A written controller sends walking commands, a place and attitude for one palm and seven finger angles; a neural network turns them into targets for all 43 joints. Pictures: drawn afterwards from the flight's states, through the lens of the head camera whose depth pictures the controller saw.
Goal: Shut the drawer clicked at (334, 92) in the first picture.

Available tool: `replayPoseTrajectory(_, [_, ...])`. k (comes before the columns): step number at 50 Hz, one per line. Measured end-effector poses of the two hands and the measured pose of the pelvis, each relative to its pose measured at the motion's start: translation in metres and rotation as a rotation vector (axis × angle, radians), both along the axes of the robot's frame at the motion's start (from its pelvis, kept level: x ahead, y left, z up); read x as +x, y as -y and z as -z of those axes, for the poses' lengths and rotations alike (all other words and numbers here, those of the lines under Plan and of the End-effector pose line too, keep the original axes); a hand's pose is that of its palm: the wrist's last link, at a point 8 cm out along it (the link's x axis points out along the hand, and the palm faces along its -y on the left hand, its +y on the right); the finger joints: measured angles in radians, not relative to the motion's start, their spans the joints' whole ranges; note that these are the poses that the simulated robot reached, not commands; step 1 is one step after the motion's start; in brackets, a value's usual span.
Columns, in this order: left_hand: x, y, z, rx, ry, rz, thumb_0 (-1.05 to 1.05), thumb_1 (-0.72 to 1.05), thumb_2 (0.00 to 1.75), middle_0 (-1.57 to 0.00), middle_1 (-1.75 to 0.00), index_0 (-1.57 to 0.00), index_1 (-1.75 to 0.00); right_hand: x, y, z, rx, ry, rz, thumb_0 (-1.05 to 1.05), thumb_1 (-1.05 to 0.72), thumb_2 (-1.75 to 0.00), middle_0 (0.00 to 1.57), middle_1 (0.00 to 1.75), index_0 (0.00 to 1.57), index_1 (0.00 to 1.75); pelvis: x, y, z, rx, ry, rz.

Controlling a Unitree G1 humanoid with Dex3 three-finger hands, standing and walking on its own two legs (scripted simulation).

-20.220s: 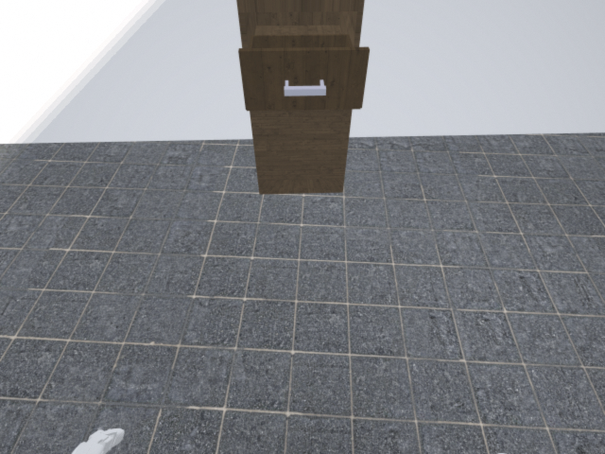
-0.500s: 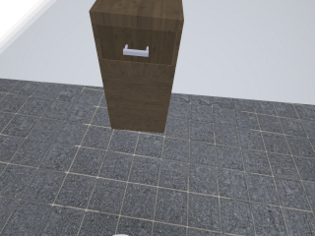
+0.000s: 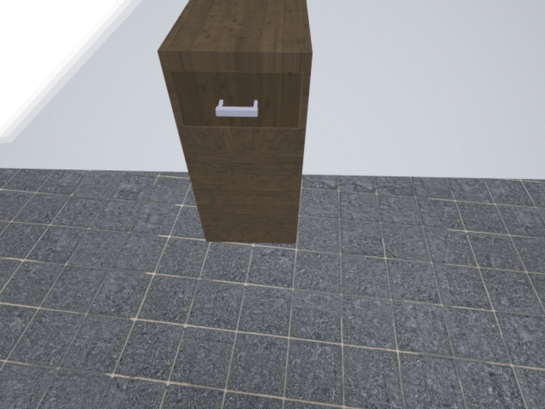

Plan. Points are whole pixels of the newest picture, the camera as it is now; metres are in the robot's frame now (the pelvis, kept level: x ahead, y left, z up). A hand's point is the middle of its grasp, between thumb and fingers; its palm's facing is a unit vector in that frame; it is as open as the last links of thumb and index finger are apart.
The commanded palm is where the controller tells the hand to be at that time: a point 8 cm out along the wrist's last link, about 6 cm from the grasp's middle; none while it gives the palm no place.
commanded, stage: let the arm hang, fingers relaxed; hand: left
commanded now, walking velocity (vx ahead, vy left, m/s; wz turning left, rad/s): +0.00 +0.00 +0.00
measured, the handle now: (237, 107) +0.90 +0.16 -0.05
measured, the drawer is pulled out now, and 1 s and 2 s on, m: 0.00 0.00 0.00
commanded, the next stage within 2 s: look to check the result in 0.26 s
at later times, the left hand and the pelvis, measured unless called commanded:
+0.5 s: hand out of the picture +0.00 +0.14 -0.17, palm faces +0.05 -0.98 -0.18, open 7.3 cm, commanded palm none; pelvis +0.02 -0.02 +0.00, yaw +0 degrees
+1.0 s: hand out of the picture +0.03 +0.13 -0.17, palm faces +0.06 -0.98 -0.19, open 7.4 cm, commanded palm none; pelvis +0.04 -0.04 +0.00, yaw +0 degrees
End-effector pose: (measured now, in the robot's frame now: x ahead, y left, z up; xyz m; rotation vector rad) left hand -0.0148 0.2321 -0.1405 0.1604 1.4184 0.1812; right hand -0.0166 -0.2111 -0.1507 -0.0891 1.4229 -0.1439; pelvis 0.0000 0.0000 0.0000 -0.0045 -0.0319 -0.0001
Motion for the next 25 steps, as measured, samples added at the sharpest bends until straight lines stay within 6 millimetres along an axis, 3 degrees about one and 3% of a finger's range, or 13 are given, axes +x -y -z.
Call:
replayPoseTrajectory(8, [0.025,0.023,0.004,-0.033,0.039,0.014,0.00,0.91,0.89,-0.20,-0.30,-0.21,-0.31,0.000,-0.001,0.000,0.011,-0.013,0.019,0.00,-0.91,-0.89,0.20,0.29,0.20,0.30,0.006,0.007,-0.001,0.003,0.000,0.000])
replayPoseTrajectory(25, [0.009,0.043,0.004,-0.041,-0.049,-0.029,0.00,0.91,0.90,-0.20,-0.30,-0.20,-0.30,0.007,0.009,0.000,0.015,-0.060,0.022,0.00,-0.91,-0.90,0.20,0.29,0.20,0.30,0.021,0.022,-0.001,0.002,0.000,-0.004])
